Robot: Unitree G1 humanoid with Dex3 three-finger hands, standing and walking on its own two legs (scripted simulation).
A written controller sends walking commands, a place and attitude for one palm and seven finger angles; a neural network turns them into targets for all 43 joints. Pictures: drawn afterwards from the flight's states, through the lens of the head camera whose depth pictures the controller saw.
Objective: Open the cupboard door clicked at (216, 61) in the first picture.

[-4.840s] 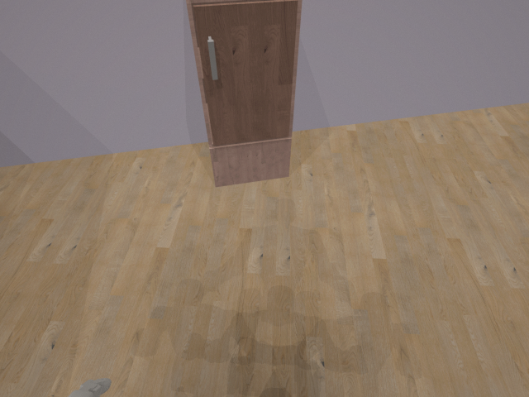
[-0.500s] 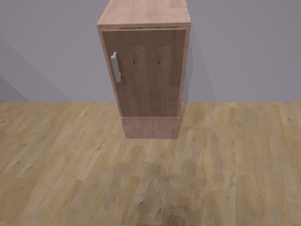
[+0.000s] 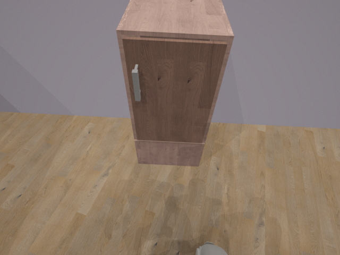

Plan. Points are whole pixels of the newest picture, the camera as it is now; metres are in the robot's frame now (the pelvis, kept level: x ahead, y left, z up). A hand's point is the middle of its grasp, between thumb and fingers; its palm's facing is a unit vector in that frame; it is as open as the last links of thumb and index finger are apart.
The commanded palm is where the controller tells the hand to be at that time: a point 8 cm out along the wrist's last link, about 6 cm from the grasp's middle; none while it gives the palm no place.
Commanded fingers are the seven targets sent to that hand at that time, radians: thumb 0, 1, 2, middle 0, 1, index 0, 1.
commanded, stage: take the last steps up to it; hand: left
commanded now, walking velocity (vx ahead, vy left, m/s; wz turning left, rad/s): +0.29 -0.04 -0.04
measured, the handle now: (137, 83) +0.74 +0.17 -0.05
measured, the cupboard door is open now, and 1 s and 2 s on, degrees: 0 0 0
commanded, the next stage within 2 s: come to a stop and stand still in 0.36 s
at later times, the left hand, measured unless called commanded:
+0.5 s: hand (125, 244) +0.18 +0.13 -0.16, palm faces +0.06 -0.98 -0.20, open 7.3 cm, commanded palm none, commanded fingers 0.00 0.90 0.90 -0.20 -0.30 -0.20 -0.30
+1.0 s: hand (119, 229) +0.22 +0.16 -0.17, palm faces -0.01 -0.95 -0.30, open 7.4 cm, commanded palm none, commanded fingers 0.00 0.90 0.90 -0.20 -0.30 -0.20 -0.30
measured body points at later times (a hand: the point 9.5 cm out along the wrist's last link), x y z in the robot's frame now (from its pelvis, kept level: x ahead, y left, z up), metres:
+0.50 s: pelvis +0.17 -0.05 +0.00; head +0.17 -0.06 +0.45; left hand +0.18 +0.18 -0.15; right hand +0.22 -0.28 -0.15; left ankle +0.23 +0.10 -0.70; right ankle +0.16 -0.12 -0.74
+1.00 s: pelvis +0.17 -0.06 -0.01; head +0.20 -0.08 +0.44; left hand +0.22 +0.20 -0.15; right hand +0.23 -0.29 -0.17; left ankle +0.25 +0.09 -0.74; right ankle +0.14 -0.17 -0.73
